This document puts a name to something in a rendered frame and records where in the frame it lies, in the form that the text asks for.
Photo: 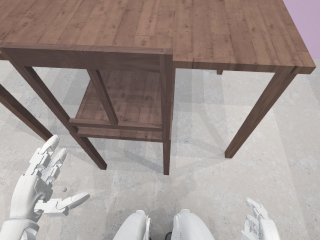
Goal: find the left robot shin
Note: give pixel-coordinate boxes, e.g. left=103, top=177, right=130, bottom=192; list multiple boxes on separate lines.
left=136, top=210, right=146, bottom=215

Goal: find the left robot hand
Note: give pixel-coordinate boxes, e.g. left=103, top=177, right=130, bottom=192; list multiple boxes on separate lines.
left=9, top=134, right=90, bottom=223

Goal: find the chair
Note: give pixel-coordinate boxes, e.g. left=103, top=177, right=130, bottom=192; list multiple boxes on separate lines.
left=0, top=42, right=176, bottom=175

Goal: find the table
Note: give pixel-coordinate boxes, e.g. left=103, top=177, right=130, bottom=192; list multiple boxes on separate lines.
left=0, top=0, right=316, bottom=159

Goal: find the robot left forearm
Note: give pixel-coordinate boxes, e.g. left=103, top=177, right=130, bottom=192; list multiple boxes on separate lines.
left=0, top=218, right=40, bottom=240

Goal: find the right robot hand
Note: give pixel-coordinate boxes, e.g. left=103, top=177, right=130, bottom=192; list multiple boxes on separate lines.
left=241, top=197, right=281, bottom=240

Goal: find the robot right thigh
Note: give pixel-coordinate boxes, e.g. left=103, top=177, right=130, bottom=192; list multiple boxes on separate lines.
left=173, top=212, right=215, bottom=240

